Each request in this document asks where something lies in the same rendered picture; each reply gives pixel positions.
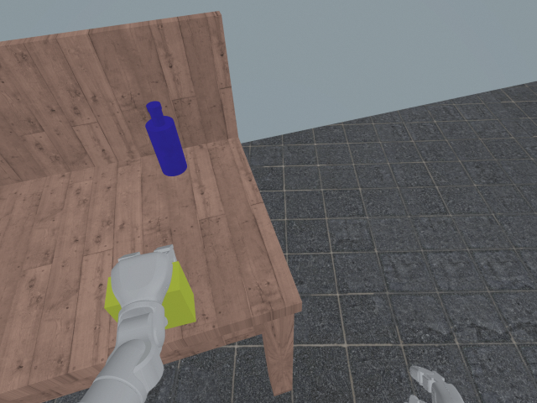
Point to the robot left hand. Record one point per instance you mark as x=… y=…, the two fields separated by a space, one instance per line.
x=143 y=277

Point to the sponge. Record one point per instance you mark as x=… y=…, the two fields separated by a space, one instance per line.
x=178 y=303

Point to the table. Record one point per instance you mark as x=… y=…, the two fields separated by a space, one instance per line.
x=81 y=186

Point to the robot left forearm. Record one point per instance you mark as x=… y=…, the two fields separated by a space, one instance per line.
x=134 y=367

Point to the robot right hand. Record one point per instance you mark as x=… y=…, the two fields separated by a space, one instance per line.
x=435 y=384

